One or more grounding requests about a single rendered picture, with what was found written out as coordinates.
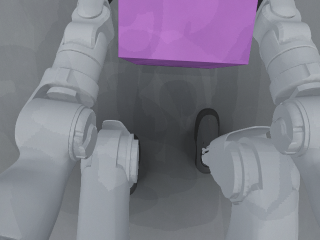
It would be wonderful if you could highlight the right robot upper arm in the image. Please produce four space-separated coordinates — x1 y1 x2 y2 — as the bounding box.
269 95 320 228

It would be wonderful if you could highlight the left robot foot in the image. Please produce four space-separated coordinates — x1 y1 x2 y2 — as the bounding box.
130 133 141 195

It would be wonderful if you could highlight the left robot upper arm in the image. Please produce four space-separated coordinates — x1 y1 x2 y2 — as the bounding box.
0 98 98 240

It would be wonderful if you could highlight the right robot forearm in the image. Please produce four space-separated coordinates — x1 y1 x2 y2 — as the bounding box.
252 0 320 106

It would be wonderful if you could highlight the robot left thigh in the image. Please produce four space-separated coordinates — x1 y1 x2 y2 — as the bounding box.
76 129 139 240

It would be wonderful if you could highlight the left robot forearm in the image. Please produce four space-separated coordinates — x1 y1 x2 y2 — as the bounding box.
15 0 115 147

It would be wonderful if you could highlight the carton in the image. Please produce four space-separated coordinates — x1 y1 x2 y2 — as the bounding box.
118 0 258 69

